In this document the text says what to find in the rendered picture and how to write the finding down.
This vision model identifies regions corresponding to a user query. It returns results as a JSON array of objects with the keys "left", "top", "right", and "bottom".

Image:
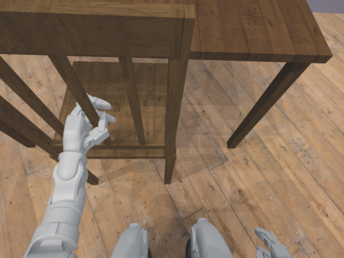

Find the chair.
[{"left": 0, "top": 0, "right": 196, "bottom": 185}]

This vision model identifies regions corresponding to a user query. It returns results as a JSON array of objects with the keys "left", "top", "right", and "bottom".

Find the left robot hand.
[{"left": 63, "top": 93, "right": 116, "bottom": 156}]

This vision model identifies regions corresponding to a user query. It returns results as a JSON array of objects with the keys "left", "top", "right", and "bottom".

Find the table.
[{"left": 0, "top": 0, "right": 333, "bottom": 149}]

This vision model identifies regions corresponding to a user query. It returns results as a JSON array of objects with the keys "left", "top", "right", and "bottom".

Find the left robot forearm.
[{"left": 23, "top": 150, "right": 88, "bottom": 258}]

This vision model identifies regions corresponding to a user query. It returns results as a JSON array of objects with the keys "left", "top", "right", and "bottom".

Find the robot thigh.
[
  {"left": 190, "top": 223, "right": 234, "bottom": 258},
  {"left": 110, "top": 227, "right": 148, "bottom": 258}
]

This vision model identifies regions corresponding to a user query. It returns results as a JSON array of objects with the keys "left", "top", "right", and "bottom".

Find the robot left thigh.
[{"left": 110, "top": 227, "right": 148, "bottom": 258}]

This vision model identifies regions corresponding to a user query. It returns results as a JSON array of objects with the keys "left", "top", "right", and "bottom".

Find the right robot hand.
[{"left": 254, "top": 227, "right": 292, "bottom": 258}]

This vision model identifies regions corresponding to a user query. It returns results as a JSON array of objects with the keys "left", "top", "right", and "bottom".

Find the robot right thigh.
[{"left": 190, "top": 223, "right": 234, "bottom": 258}]

